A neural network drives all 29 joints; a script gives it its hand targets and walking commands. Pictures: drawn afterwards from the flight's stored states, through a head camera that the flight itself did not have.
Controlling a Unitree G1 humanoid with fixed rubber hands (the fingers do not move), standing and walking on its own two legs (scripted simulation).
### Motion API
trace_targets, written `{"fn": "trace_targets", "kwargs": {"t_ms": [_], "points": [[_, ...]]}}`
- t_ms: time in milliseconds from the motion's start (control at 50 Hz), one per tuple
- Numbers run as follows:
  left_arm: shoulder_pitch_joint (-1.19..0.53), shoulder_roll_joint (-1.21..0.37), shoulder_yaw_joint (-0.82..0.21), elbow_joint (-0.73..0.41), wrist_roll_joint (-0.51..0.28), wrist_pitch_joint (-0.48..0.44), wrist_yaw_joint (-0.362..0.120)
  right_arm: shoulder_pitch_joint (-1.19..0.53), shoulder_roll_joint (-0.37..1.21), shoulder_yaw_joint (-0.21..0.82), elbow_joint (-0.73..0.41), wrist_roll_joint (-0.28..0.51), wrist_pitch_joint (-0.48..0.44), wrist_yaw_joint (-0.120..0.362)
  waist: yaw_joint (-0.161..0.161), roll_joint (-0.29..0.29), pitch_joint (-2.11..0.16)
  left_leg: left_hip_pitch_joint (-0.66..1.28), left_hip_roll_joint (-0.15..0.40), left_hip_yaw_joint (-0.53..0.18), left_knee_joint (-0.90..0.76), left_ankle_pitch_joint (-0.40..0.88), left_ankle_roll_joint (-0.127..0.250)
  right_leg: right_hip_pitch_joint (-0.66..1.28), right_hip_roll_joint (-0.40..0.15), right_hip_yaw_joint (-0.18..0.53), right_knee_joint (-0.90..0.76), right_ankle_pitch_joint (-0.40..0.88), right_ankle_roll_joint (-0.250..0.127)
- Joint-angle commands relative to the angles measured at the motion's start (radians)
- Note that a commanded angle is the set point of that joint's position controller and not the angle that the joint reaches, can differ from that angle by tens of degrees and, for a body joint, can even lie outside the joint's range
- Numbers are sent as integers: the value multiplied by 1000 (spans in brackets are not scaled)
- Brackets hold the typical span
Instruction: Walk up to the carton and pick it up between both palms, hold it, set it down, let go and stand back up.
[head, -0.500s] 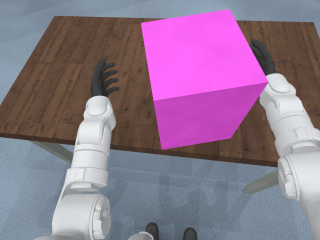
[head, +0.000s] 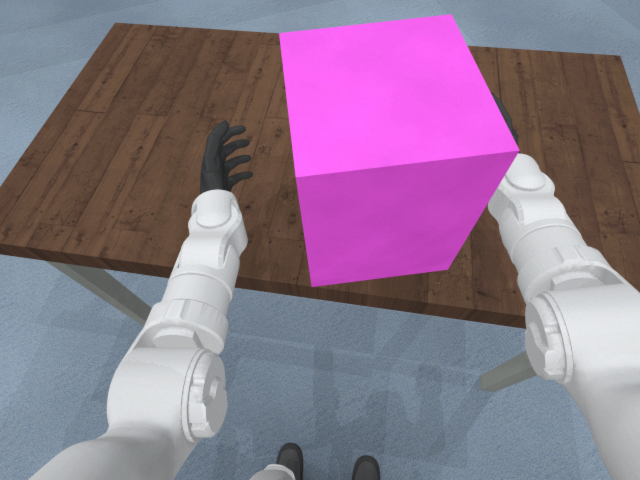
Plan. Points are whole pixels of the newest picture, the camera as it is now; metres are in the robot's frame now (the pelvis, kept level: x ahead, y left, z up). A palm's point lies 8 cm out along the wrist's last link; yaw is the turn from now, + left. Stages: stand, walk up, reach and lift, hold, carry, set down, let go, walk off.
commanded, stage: reach and lift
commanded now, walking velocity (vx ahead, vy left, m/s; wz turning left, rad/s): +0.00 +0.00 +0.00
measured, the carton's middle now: (373, 165) +0.49 +0.02 +0.06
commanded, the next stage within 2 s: none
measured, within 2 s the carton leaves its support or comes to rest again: leaves its support in 1.94 s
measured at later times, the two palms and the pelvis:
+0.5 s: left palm (253, 180) +0.45 +0.17 +0.06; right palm (485, 160) +0.51 -0.12 +0.07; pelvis +0.03 +0.00 +0.01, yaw -1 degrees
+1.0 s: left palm (246, 195) +0.43 +0.17 +0.06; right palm (480, 176) +0.48 -0.12 +0.07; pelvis +0.03 +0.01 +0.01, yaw -1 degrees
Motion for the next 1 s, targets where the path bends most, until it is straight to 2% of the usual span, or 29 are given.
{"fn": "trace_targets", "kwargs": {"t_ms": [0, 40, 80, 100, 160, 180, 220, 260, 280, 340, 400, 420, 460, 480, 500, 560, 580, 600, 620, 660, 700, 760, 780, 820, 840, 860, 880, 940, 980], "points": [[-481, 47, -30, -230, 3, -33, 11, -494, -104, -56, -183, -34, -24, -16, -7, -68, -771, 217, -40, 30, -31, 65, 4, 605, -43, 89, 16, 204, 113], [-431, 31, -16, -255, 34, -12, 14, -478, -110, -78, -232, -56, -18, -23, -13, -48, -791, 254, -37, 24, -31, 85, 3, 623, -44, 82, 6, 249, 120], [-374, 22, 1, -273, 73, 3, 7, -424, -108, -81, -224, -62, -18, -32, -27, -36, -806, 274, -47, 26, -24, 190, -7, 690, -49, 88, 38, 464, 128], [-415, 13, 17, -278, 73, 2, -1, -469, -91, -76, -235, -69, -25, -38, -25, -58, -786, 230, -54, 32, -24, 188, 4, 722, -63, 89, 45, 520, 147], [-351, -41, 50, -302, 141, -28, -10, -418, -9, -63, -270, -106, -62, -40, -20, -56, -821, 177, -54, 40, -27, 256, 14, 834, -72, 98, 66, 719, 157], [-331, -34, 78, -263, 159, -32, -24, -403, -3, -87, -226, -123, -58, -39, -14, -86, -730, 143, -56, 41, -54, 202, 24, 841, -82, 107, 59, 704, 161], [-338, -76, 85, -312, 185, -52, -31, -400, 48, -85, -250, -145, -80, -27, -16, -80, -733, 192, -54, 32, -64, 248, 19, 844, -77, 86, 48, 725, 165], [-292, -81, 110, -292, 224, -50, -29, -368, 61, -97, -254, -161, -90, -37, -5, -66, -732, 188, -60, 39, -71, 252, 22, 881, -80, 107, 47, 756, 163], [-303, -88, 123, -299, 220, -54, -33, -365, 87, -87, -267, -178, -92, -43, -13, -101, -718, 170, -63, 36, -76, 235, 30, 891, -84, 111, 59, 777, 174], [-308, -108, 142, -308, 233, -56, -39, -359, 130, -77, -310, -181, -99, -48, -3, -126, -713, 152, -57, 42, -91, 216, 46, 935, -104, 126, 65, 808, 181], [-324, -166, 132, -310, 262, -64, -56, -370, 176, -113, -294, -246, -101, -22, -10, -94, -721, 192, -61, 41, -105, 228, 43, 904, -96, 99, 48, 752, 181], [-312, -191, 134, -330, 269, -66, -55, -362, 177, -123, -313, -262, -113, -15, -35, -95, -755, 248, -58, 34, -85, 274, 29, 875, -78, 80, 49, 767, 170], [-333, -266, 123, -316, 284, -72, -69, -382, 240, -132, -287, -287, -121, -2, -23, -98, -741, 273, -49, 37, -77, 283, 34, 840, -88, 84, 43, 768, 172], [-302, -294, 120, -327, 299, -65, -74, -374, 268, -149, -287, -304, -130, 4, -44, -78, -762, 313, -46, 29, -77, 313, 31, 835, -95, 86, 43, 819, 167], [-340, -350, 107, -324, 303, -66, -89, -395, 335, -138, -295, -329, -136, 19, -29, -86, -745, 300, -47, 47, -69, 317, 37, 816, -88, 75, 41, 789, 160], [-284, -438, 123, -271, 360, -66, -125, -320, 451, -166, -257, -429, -151, 58, -44, -104, -679, 368, -54, 43, -85, 348, 44, 815, -73, 38, 29, 792, 156], [-257, -488, 114, -245, 378, -65, -139, -321, 498, -169, -226, -445, -158, 77, -36, -102, -657, 374, -51, 49, -81, 352, 45, 809, -80, 36, 32, 781, 154], [-258, -526, 107, -242, 385, -62, -151, -288, 529, -189, -197, -480, -161, 87, -52, -82, -613, 385, -51, 51, -87, 313, 40, 804, -81, 25, 16, 743, 141], [-268, -515, 100, -258, 396, -68, -151, -292, 540, -206, -205, -497, -173, 91, -38, -86, -627, 378, -50, 60, -96, 323, 55, 801, -79, 26, 18, 725, 144], [-227, -533, 108, -247, 409, -65, -149, -280, 543, -212, -199, -517, -182, 98, -47, -95, -607, 381, -47, 64, -94, 342, 54, 800, -72, 14, 16, 721, 130], [-217, -536, 89, -234, 410, -60, -148, -279, 543, -205, -170, -511, -185, 105, -29, -46, -585, 427, -33, 82, -90, 352, 54, 768, -71, 5, 17, 662, 124], [-213, -577, 59, -277, 404, -58, -131, -284, 564, -209, -168, -507, -196, 112, -38, -20, -593, 528, -22, 68, -53, 440, 45, 661, -56, -3, -8, 600, 106], [-228, -573, 67, -228, 400, -50, -134, -296, 568, -201, -148, -507, -193, 110, -42, -41, -565, 487, -26, 73, -57, 371, 50, 656, -57, -3, -4, 595, 100], [-228, -584, 56, -251, 393, -58, -134, -295, 579, -190, -157, -509, -199, 114, -44, -46, -572, 483, -29, 77, -61, 371, 50, 674, -56, -1, -2, 608, 103], [-234, -592, 53, -263, 389, -69, -130, -309, 601, -178, -156, -498, -205, 118, -26, -42, -597, 470, -28, 65, -59, 398, 55, 694, -69, 5, 5, 642, 107], [-241, -603, 36, -264, 386, -72, -129, -312, 600, -178, -157, -501, -208, 117, -34, -28, -611, 474, -25, 73, -54, 422, 45, 683, -62, -6, 2, 640, 109], [-249, -571, 58, -214, 397, -66, -133, -312, 584, -200, -125, -518, -201, 116, -40, -23, -563, 472, -27, 79, -66, 364, 53, 660, -61, 1, -2, 581, 106], [-261, -577, 64, -242, 397, -53, -135, -314, 580, -246, -100, -540, -192, 122, -48, -6, -539, 523, -24, 62, -67, 311, 47, 626, -76, 12, -27, 478, 96], [-290, -560, 69, -257, 393, -57, -129, -322, 570, -266, -108, -554, -195, 123, -47, -35, -549, 523, -24, 57, -81, 300, 41, 614, -65, 0, -35, 437, 102]]}}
